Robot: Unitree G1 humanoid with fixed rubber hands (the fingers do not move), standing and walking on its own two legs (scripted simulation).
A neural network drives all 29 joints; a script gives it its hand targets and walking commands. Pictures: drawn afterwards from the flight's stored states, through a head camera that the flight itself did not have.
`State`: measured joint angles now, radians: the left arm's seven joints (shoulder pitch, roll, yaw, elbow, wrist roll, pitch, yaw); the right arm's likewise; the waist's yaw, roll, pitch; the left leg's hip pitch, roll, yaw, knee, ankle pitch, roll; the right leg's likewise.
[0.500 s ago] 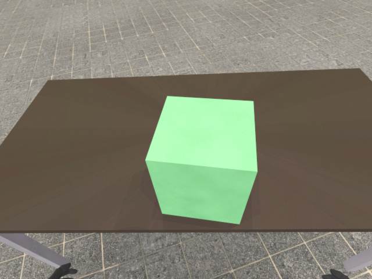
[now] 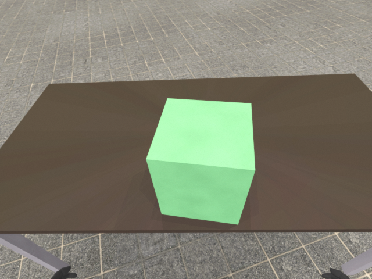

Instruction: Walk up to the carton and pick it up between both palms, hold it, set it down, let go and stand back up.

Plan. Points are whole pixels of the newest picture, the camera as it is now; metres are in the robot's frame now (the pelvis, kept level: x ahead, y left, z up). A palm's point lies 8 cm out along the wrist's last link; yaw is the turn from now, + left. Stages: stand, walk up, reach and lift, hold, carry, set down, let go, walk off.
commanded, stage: walk up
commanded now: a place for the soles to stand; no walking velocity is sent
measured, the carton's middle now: (203, 162) +0.42 -0.01 +0.00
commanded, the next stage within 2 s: reach and lift in 0.46 s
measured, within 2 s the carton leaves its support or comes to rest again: neither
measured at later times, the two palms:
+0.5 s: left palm out of the picture +0.11 +0.31 -0.08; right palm out of the picture +0.12 -0.32 -0.08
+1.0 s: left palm (80, 273) +0.17 +0.26 -0.06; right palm out of the picture +0.14 -0.31 -0.05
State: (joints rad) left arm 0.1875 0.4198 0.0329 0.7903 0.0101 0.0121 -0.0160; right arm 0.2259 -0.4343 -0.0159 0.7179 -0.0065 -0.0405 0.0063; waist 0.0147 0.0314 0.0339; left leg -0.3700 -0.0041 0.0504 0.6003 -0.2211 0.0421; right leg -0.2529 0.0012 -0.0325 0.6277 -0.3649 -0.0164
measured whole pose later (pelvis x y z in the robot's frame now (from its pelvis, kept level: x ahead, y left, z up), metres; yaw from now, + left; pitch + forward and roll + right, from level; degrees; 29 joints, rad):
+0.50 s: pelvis +0.00 -0.01 +0.00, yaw +0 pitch -1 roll +0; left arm 0.18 0.41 0.03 0.78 0.01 0.06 -0.03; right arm 0.21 -0.43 -0.04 0.77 -0.01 -0.09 0.01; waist 0.01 0.01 0.04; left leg -0.37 0.00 0.05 0.60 -0.22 0.03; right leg -0.25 0.01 -0.03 0.63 -0.36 -0.03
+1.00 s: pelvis +0.01 +0.00 +0.01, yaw -1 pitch +2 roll +0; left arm 0.23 0.29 0.06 0.36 0.02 0.21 0.05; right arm 0.15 -0.36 -0.11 0.88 0.00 -0.37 0.09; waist 0.00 -0.04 0.05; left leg -0.36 0.00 0.05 0.55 -0.21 0.02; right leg -0.26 0.01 -0.03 0.56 -0.33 -0.02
